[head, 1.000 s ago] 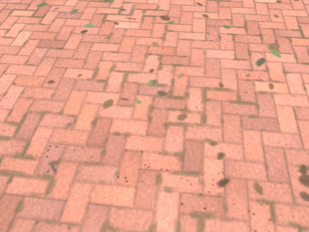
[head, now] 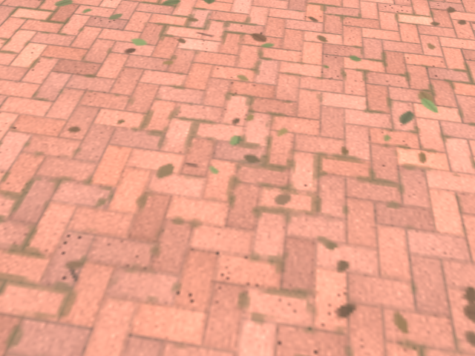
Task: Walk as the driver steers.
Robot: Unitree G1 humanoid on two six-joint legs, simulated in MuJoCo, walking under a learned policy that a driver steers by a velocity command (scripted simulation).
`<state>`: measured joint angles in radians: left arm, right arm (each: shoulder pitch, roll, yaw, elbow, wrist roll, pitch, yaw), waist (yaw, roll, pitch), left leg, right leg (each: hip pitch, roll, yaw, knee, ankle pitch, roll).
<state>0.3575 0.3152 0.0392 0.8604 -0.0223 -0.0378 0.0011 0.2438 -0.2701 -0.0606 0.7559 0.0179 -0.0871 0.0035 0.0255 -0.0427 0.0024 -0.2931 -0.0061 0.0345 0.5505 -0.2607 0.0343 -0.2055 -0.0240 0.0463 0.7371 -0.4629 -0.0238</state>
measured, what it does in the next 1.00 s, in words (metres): walks ahead: right foot, then left foot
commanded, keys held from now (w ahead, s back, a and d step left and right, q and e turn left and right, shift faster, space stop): w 0.88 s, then w+e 0.12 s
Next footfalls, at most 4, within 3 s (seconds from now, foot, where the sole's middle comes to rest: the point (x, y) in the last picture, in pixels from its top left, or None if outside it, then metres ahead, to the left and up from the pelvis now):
0.44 right None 0.41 -0.12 -0.77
0.98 left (204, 289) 0.71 0.12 -0.77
1.52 right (295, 228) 0.95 -0.17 -0.77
2.02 left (276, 154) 1.30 -0.12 -0.77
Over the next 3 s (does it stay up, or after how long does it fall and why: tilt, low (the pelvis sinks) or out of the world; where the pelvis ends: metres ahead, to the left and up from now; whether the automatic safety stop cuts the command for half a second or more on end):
stays up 1.37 -0.28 0.00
